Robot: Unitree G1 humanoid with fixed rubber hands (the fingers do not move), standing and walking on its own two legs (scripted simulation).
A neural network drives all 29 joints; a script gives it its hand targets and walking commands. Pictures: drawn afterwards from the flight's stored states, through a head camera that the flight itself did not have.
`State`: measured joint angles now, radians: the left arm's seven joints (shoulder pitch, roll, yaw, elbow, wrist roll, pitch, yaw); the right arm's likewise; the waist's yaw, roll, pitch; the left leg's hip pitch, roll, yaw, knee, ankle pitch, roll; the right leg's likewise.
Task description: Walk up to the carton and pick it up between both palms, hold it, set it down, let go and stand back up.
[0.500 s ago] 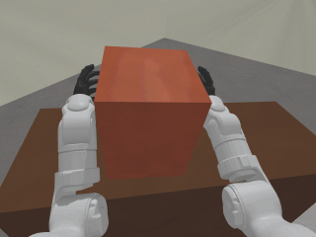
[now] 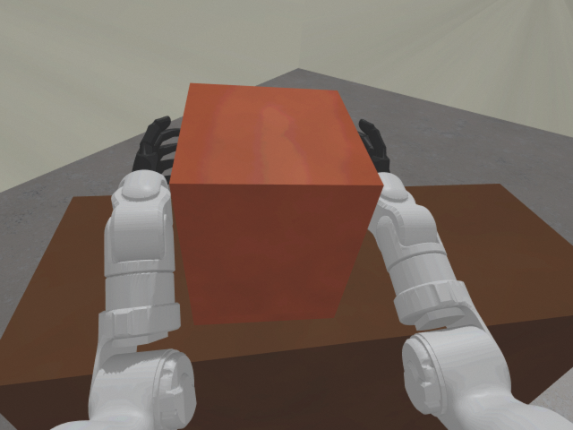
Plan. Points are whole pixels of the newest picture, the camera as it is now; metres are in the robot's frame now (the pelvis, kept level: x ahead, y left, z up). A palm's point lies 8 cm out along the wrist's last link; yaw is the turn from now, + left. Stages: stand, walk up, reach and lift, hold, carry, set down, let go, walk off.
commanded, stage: hold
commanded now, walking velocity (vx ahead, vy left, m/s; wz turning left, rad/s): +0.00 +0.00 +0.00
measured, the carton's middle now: (266, 207) +0.36 +0.01 +0.19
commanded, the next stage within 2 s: none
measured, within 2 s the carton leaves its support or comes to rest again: neither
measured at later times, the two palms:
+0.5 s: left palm (150, 177) +0.36 +0.16 +0.23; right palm (372, 177) +0.37 -0.13 +0.24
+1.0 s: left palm (160, 175) +0.36 +0.15 +0.24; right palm (379, 178) +0.37 -0.14 +0.23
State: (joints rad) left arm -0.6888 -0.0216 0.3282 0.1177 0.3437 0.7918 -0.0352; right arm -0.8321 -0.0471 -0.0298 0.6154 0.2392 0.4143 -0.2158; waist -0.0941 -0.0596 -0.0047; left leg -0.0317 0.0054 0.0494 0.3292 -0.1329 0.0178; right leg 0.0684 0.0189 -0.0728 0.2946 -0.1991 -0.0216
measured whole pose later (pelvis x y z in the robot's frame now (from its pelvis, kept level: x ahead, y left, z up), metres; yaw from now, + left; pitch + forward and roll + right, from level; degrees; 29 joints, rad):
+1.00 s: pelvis +0.00 +0.00 +0.00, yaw -1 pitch -9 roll +0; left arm -0.70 -0.03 0.33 0.13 0.36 0.80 -0.02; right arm -0.85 -0.06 -0.02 0.66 0.25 0.40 -0.20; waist -0.09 -0.06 -0.01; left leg -0.03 0.01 0.06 0.32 -0.13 0.01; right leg 0.06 0.02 -0.06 0.30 -0.20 -0.03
